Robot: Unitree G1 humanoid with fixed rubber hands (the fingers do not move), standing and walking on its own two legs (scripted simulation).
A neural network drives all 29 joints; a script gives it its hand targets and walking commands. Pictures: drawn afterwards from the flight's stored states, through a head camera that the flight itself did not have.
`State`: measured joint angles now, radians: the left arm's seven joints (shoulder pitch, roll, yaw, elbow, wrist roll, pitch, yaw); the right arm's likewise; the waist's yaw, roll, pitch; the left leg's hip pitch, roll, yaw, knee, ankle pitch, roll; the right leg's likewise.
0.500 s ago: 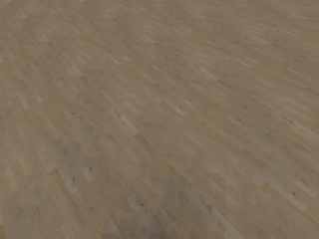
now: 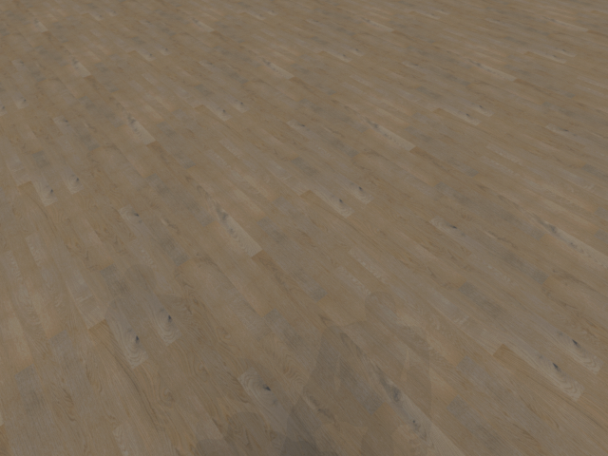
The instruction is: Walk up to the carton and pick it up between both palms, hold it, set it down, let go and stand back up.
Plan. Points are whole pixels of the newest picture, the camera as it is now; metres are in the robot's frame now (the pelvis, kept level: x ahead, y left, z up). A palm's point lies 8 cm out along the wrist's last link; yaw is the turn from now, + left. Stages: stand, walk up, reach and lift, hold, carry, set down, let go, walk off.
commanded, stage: walk up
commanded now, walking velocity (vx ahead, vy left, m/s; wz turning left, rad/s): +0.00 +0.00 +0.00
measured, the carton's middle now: out of the picture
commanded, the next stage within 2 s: none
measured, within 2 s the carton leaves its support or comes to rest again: neither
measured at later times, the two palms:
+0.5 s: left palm out of the picture -0.06 +0.34 -0.19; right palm (438, 409) +0.20 -0.16 -0.13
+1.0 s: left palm out of the picture -0.22 +0.32 -0.14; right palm (264, 361) +0.27 +0.10 -0.13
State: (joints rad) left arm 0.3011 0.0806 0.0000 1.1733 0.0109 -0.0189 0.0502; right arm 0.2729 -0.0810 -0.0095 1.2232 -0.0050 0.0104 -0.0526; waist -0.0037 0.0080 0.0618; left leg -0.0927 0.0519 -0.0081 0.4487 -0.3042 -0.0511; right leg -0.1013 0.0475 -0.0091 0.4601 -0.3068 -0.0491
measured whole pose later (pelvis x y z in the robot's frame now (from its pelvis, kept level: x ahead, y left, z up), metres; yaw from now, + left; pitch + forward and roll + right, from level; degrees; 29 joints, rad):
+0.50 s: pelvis -0.01 +0.06 -0.04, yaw +26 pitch -5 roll -2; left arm 0.17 0.30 0.09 0.94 0.08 0.01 0.05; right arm 0.08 -0.30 -0.06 0.95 -0.02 0.05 0.08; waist -0.02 -0.09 0.19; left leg -0.41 0.12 0.11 0.85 -0.33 0.00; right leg -0.12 -0.19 -0.31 0.87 -0.56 0.01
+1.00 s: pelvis -0.01 +0.15 -0.02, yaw +60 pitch -3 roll -4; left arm 0.32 0.25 0.06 0.84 0.08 -0.09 0.06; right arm 0.15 -0.30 -0.04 0.90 -0.05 0.08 0.15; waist 0.02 0.05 0.09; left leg -0.53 0.15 -0.02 0.99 -0.37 -0.09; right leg -0.12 -0.18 -0.33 0.58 -0.35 0.07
